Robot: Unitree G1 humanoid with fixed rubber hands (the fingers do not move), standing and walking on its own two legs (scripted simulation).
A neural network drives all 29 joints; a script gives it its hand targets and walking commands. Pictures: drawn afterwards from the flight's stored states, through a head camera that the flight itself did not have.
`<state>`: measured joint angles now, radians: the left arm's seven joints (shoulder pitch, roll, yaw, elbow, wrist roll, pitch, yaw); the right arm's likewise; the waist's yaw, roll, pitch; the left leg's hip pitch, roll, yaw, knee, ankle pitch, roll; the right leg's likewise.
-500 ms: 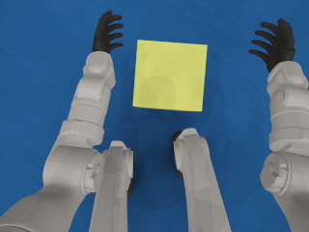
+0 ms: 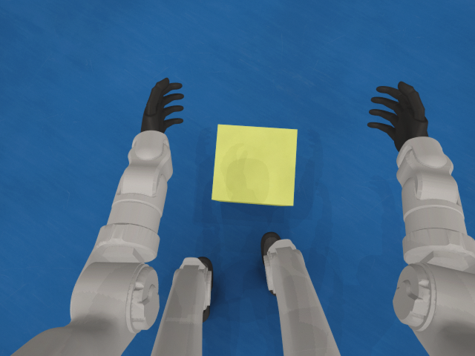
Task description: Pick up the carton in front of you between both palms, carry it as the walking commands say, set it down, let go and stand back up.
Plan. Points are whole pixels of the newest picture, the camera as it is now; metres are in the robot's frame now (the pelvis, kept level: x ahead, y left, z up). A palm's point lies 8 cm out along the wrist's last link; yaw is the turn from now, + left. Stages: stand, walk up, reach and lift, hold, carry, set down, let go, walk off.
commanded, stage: let go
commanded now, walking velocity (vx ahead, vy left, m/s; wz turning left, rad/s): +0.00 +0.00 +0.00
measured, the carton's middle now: (253, 170) +0.43 -0.07 -0.52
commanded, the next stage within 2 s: stand in 1.16 s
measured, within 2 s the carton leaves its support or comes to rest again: neither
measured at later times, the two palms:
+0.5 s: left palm (58, 231) +0.33 +0.18 +0.02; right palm (455, 236) +0.27 -0.26 +0.03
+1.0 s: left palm out of the picture +0.26 +0.26 +0.07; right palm (431, 279) +0.24 -0.20 +0.06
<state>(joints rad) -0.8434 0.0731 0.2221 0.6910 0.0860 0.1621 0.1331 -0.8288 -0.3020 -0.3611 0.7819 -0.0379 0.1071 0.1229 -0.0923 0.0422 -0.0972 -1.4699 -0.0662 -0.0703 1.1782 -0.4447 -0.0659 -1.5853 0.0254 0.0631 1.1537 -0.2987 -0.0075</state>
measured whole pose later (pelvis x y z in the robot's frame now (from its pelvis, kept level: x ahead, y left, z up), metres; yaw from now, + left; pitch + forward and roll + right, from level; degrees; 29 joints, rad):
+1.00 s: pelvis +0.09 +0.04 +0.13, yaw -3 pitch -3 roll -1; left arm 0.22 0.20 0.03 0.43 0.01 0.11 -0.06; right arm 0.22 -0.21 -0.05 0.43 -0.02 0.11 0.08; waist 0.00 0.03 0.08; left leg -0.06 -0.03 -0.06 0.44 -0.34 0.03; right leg -0.15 0.00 0.07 0.41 -0.22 0.04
